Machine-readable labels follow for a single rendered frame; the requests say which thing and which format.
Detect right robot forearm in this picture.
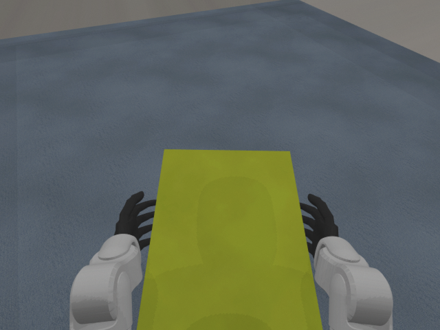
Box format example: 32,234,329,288
313,236,393,330

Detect robot right hand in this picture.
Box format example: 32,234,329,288
299,194,339,258

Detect left robot forearm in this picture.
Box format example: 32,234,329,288
69,234,142,330

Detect carton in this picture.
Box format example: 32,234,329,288
137,149,323,330

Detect robot left hand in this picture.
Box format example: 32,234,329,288
114,191,156,251

